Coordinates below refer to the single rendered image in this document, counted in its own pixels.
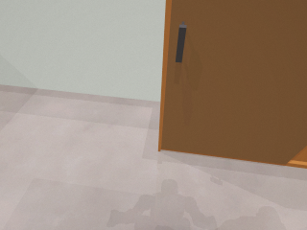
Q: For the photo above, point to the handle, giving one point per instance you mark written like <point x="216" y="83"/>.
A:
<point x="180" y="41"/>

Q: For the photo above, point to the wardrobe door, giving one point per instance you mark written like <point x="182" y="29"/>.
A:
<point x="240" y="90"/>
<point x="301" y="156"/>

